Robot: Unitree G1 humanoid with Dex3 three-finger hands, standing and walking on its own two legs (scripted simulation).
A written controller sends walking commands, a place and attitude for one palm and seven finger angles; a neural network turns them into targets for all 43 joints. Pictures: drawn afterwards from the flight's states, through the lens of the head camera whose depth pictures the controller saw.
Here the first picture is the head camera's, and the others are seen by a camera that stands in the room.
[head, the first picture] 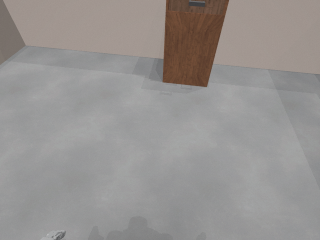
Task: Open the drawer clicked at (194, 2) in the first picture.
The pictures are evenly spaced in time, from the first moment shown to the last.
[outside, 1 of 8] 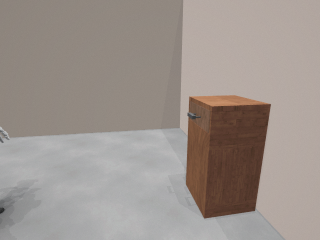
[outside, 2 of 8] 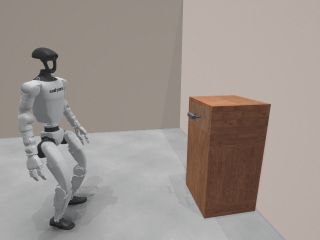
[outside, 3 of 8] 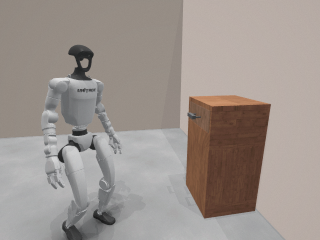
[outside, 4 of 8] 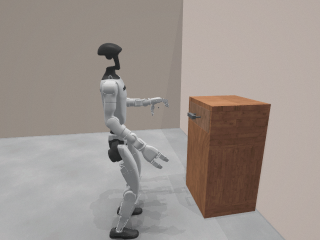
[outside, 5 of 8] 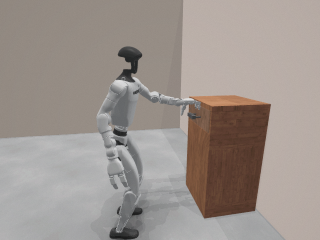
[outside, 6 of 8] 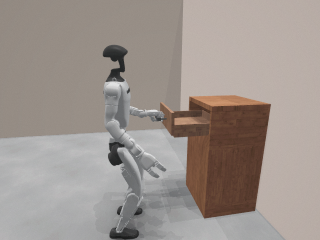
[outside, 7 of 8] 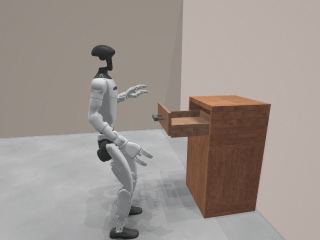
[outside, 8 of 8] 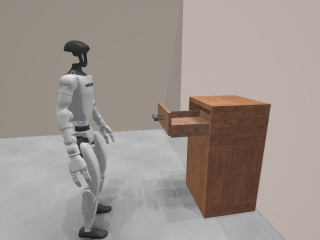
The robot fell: no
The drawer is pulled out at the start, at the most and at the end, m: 0.00 0.30 0.29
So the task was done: yes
